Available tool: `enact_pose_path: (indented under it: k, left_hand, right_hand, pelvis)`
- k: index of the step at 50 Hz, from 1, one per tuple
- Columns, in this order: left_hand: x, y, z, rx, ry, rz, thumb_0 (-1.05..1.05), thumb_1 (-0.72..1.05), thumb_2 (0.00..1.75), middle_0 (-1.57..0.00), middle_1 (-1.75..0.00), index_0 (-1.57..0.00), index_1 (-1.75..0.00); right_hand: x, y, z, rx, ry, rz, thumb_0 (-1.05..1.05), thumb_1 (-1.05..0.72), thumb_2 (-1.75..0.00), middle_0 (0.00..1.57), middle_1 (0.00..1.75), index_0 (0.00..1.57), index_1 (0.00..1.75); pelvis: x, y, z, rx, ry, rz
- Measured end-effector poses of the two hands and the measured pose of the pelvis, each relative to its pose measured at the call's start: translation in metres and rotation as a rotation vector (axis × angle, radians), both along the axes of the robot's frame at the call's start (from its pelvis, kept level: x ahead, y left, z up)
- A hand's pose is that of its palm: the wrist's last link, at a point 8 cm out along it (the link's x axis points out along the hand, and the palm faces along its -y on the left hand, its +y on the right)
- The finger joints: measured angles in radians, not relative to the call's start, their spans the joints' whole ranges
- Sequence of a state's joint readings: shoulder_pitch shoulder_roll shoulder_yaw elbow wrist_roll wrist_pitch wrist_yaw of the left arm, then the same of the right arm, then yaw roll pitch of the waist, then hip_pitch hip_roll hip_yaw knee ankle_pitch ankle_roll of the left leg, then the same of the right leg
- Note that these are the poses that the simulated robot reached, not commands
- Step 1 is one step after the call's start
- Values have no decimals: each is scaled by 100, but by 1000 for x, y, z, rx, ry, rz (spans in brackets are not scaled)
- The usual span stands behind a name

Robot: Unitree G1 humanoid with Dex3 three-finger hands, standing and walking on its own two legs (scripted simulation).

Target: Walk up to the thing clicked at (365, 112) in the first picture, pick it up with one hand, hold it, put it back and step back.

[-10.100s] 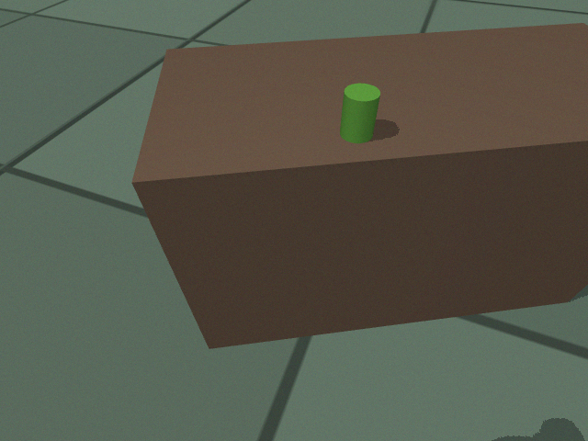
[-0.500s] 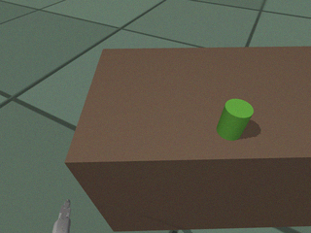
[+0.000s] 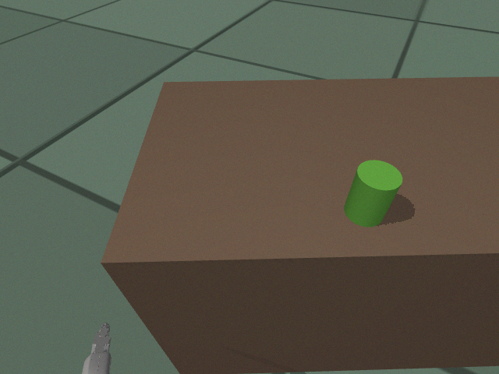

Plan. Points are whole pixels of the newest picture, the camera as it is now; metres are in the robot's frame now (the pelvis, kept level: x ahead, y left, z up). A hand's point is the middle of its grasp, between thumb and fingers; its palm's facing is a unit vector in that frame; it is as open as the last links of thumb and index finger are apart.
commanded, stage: go down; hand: right
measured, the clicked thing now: (371, 194) +0.41 -0.20 +0.08
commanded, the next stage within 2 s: approach in 0.64 s
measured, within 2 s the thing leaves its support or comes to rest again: neither
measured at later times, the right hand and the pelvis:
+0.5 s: hand out of the picture +0.30 -0.40 +0.21, palm faces +0.22 +0.97 -0.02, open 17.4 cm; pelvis +0.00 +0.00 +0.00, yaw +0 degrees
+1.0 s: hand out of the picture +0.31 -0.38 +0.19, palm faces +0.19 +0.98 -0.01, open 17.3 cm; pelvis +0.00 +0.00 +0.00, yaw +0 degrees
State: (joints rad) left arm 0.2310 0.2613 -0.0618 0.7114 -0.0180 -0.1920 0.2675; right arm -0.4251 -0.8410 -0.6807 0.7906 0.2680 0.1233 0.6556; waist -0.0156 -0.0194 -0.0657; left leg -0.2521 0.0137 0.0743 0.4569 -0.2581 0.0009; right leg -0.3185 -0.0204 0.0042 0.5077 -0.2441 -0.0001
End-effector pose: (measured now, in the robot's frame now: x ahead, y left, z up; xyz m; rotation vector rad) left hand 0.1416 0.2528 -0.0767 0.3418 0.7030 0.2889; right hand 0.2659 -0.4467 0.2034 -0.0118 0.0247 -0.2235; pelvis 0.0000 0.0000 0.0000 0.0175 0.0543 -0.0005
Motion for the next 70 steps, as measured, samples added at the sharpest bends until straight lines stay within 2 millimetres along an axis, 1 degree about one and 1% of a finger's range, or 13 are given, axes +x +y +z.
enact_pose_path:
  k: [15, 29, 34, 40, 44, 48, 51, 58, 63, 66, 70]
  left_hand:
    - [-3, 0, 3, 10, -16, -11, -1, -54, 6, -6, -5, -6, -5]
    - [-1, 1, 2, 12, -15, -1, -1, -54, 6, -6, -5, -6, -5]
    - [1, -1, 1, 5, -12, -3, -1, -54, 6, -6, -5, -6, -5]
    - [6, -3, 5, 2, -33, -12, -1, -54, 6, -6, -4, -5, -5]
    - [6, -4, 5, -3, -36, -16, -1, -55, 6, -6, -4, -5, -5]
    - [3, -3, 1, -4, -16, -16, -1, -55, 6, -6, -5, -5, -6]
    - [1, -2, -1, -4, -11, -21, -1, -55, 6, -6, -5, -6, -6]
    - [-3, -2, 2, -5, -24, -29, -1, -53, 5, -7, -5, -6, -5]
    - [-17, 6, 1, 1, -2, 7, -1, -51, 4, -7, -5, -7, -5]
    - [-26, 10, -3, 0, 31, 31, -1, -51, 3, -7, -6, -7, -5]
    - [-31, 10, -6, -15, 50, 42, -1, -51, 3, -7, -6, -8, -5]
  right_hand:
    - [0, -1, 6, -2, -11, -9, -2, 52, -5, 6, 5, 6, 4]
    - [8, 1, 9, -1, -5, 0, -1, 50, -4, 7, 5, 6, 4]
    - [9, 2, 11, -2, -8, -2, -1, 48, -4, 7, 5, 6, 4]
    - [10, 1, 13, -6, -12, -5, -1, 48, -4, 7, 5, 6, 4]
    - [9, 1, 10, 4, 0, -7, -1, 48, -4, 6, 4, 6, 4]
    - [11, 7, -3, 4, 28, 11, -1, 49, -4, 6, 4, 6, 3]
    - [17, 19, -20, 15, 44, 38, -1, 49, -4, 6, 4, 6, 3]
    - [46, 63, -76, 56, 66, 106, -1, 51, -4, 5, 4, 5, 3]
    - [69, 89, -108, 75, 56, 100, -1, 50, -4, 5, 4, 5, 4]
    - [80, 98, -119, 62, 43, 81, -2, 51, -4, 5, 4, 5, 4]
    - [93, 113, -125, 52, 18, 69, -2, 51, -4, 6, 4, 5, 3]
  pelvis:
    - [-5, 1, 0, 1, 1, 0]
    - [0, 0, 0, 0, 6, 3]
    - [1, 0, 0, 0, 4, 2]
    - [3, 0, 0, -1, 3, 2]
    - [4, 0, 0, -1, 3, 1]
    - [3, 0, -1, -1, 6, 0]
    - [0, 0, -1, -2, 10, -2]
    - [-5, 2, -4, -4, 29, 3]
    - [-9, 4, -8, -1, 50, 16]
    - [-11, 4, -11, 3, 64, 25]
    - [-12, 3, -14, 8, 76, 34]
